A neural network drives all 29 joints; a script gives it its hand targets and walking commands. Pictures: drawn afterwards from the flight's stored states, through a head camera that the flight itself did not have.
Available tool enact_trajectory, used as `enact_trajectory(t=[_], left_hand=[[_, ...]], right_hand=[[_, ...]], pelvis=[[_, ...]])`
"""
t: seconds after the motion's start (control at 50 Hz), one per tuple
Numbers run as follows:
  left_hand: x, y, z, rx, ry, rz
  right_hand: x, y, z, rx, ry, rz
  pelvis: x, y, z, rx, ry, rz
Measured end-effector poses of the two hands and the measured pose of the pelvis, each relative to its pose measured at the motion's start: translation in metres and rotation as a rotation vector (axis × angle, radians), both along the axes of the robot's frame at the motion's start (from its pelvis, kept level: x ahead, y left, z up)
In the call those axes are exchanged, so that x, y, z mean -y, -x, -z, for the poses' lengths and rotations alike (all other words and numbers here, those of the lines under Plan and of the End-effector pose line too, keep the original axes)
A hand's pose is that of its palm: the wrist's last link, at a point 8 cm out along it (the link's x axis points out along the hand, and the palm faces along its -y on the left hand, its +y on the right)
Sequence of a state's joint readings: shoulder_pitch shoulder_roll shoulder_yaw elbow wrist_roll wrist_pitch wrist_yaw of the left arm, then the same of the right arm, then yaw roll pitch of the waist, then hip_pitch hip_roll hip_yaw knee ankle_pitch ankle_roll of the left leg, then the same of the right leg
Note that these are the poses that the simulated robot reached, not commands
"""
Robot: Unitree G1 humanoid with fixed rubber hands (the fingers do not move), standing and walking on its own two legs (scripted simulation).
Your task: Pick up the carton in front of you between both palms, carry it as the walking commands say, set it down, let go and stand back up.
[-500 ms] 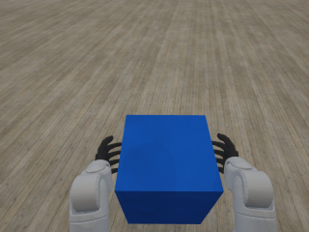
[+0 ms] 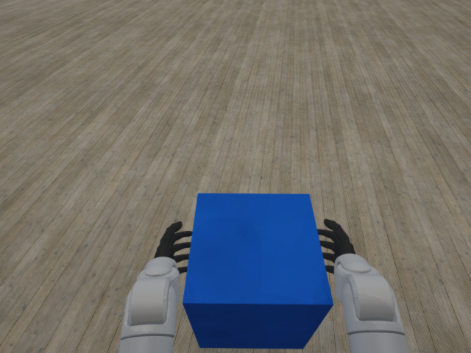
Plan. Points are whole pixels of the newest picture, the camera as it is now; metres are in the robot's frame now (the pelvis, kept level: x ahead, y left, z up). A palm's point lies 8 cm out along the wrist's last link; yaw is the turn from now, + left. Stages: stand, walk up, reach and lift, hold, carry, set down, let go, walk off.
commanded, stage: carry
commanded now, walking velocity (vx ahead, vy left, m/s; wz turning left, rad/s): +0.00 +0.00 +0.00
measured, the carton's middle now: (252, 273) +0.30 +0.00 -0.04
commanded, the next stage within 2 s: hold in 1.26 s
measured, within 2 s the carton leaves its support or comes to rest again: neither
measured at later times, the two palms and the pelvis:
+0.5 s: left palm (167, 277) +0.25 +0.14 +0.04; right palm (349, 275) +0.25 -0.15 +0.04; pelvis -0.04 +0.00 +0.00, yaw +0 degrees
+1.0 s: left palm (171, 283) +0.24 +0.14 +0.04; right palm (357, 281) +0.24 -0.16 +0.04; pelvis -0.05 -0.01 +0.00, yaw +0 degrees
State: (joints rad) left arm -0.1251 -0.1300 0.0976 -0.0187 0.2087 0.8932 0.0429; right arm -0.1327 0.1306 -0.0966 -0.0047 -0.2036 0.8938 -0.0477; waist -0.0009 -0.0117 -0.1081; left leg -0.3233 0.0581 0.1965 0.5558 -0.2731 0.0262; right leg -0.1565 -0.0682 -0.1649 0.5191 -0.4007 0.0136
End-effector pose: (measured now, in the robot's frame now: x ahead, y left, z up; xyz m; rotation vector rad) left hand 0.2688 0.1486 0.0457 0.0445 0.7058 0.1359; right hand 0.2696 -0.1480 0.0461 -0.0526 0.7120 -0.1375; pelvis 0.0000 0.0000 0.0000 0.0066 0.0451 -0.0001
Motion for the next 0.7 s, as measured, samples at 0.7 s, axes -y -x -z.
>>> enact_trajectory(t=[0.7], left_hand=[[0.008,0.025,0.003,0.044,-0.006,0.008]], right_hand=[[0.008,0.026,0.003,0.044,0.005,0.0]], pelvis=[[0.007,0.044,-0.003,0.017,0.007,0.0]])
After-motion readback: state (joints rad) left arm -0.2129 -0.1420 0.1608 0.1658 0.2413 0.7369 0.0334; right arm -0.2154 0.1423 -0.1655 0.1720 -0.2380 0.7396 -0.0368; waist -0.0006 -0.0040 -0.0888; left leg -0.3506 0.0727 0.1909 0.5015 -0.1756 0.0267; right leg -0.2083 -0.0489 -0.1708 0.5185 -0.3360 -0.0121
